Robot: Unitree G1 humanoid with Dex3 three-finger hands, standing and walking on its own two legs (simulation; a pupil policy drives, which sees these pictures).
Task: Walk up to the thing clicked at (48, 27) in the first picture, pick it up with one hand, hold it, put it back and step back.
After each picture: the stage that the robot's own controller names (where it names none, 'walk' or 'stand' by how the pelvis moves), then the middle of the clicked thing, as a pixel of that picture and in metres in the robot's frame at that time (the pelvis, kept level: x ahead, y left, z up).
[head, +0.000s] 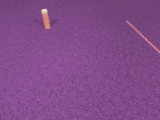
stand; (46, 19) +1.69 +0.44 -0.66
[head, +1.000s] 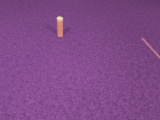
walk; (60, 27) +1.58 +0.19 -0.63
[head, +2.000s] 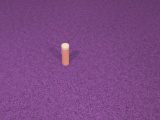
walk; (65, 54) +1.04 +0.12 -0.64
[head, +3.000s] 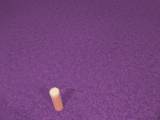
walk; (56, 99) +0.64 +0.21 -0.63
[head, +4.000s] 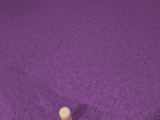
walk; (66, 118) +0.44 +0.17 -0.64
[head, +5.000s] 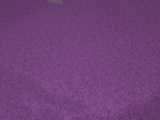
stand; out of the picture +0.35 +0.15 -0.65
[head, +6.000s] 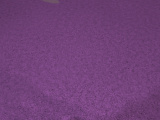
stand; out of the picture +0.35 +0.17 -0.66
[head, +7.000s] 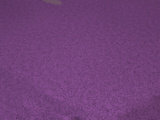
stand; out of the picture +0.36 +0.17 -0.66
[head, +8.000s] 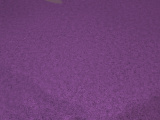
stand; out of the picture +0.35 +0.17 -0.66
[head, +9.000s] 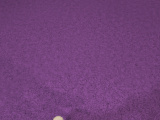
go down; out of the picture +0.36 +0.16 -0.65
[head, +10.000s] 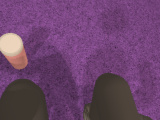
go down; (15, 54) +0.43 +0.21 -0.23
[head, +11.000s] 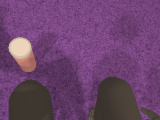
close in; (25, 57) +0.44 +0.21 -0.24
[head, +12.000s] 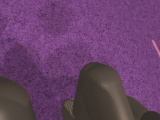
close in; out of the picture +0.41 +0.26 -0.16
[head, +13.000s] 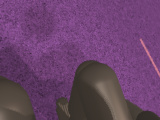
close; out of the picture +0.42 +0.26 -0.15
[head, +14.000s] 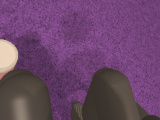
lift; out of the picture +0.33 +0.23 -0.12
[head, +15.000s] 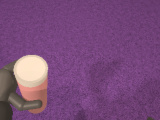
lift; (34, 89) +0.30 +0.15 +0.05
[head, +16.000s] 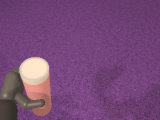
hold; (38, 91) +0.31 +0.15 +0.03
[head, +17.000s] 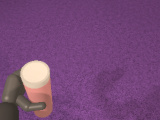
crouch; (40, 93) +0.30 +0.15 +0.03
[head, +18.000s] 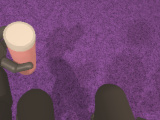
crouch; (23, 54) +0.42 +0.17 -0.05
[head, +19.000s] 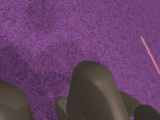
lower; out of the picture +0.41 +0.26 -0.16
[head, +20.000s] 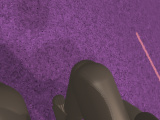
lower; out of the picture +0.43 +0.27 -0.16
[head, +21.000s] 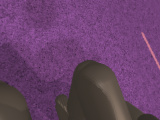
lower; out of the picture +0.42 +0.27 -0.16
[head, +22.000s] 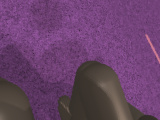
lower; out of the picture +0.40 +0.27 -0.16
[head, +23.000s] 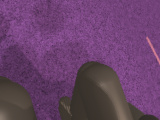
loosen; out of the picture +0.40 +0.24 -0.16
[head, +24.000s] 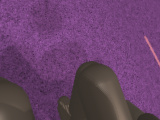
withdraw; out of the picture +0.40 +0.26 -0.16
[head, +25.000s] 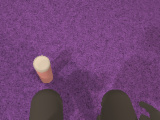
walk; (44, 71) +0.43 +0.19 -0.35
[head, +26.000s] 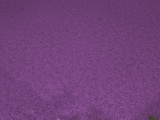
stand; out of the picture +0.37 +0.15 -0.59
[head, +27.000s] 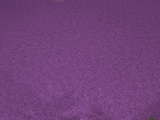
stand; out of the picture +0.37 +0.17 -0.60
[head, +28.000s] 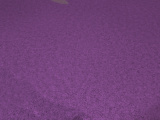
stand; out of the picture +0.38 +0.15 -0.64
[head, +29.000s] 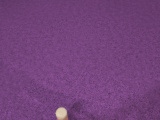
walk; (62, 118) +0.40 +0.13 -0.63
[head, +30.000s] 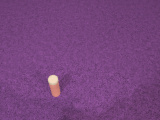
walk; (54, 86) +0.59 +0.18 -0.63
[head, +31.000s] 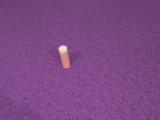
walk; (64, 57) +0.92 +0.21 -0.63
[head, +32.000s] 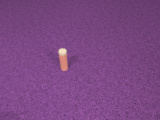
stand; (63, 60) +0.97 +0.18 -0.64
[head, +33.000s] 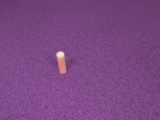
stand; (61, 63) +1.00 +0.20 -0.66
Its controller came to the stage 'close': yes
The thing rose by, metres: 0.68
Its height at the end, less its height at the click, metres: +0.00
